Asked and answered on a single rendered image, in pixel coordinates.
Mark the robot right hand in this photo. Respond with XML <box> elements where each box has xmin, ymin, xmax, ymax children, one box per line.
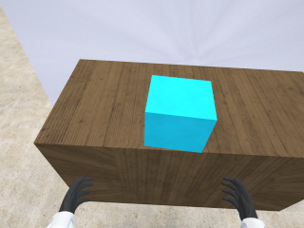
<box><xmin>221</xmin><ymin>177</ymin><xmax>258</xmax><ymax>221</ymax></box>

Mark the robot left forearm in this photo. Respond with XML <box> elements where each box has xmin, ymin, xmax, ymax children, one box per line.
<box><xmin>47</xmin><ymin>211</ymin><xmax>75</xmax><ymax>228</ymax></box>

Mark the robot left hand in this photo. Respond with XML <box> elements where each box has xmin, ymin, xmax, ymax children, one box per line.
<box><xmin>59</xmin><ymin>175</ymin><xmax>93</xmax><ymax>215</ymax></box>

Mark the pedestal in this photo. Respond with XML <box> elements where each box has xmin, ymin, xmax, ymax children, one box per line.
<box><xmin>34</xmin><ymin>59</ymin><xmax>304</xmax><ymax>212</ymax></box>

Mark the robot right forearm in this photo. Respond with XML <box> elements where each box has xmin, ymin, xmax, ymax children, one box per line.
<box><xmin>240</xmin><ymin>218</ymin><xmax>266</xmax><ymax>228</ymax></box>

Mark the carton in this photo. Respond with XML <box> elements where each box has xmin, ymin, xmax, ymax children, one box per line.
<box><xmin>144</xmin><ymin>75</ymin><xmax>218</xmax><ymax>153</ymax></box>

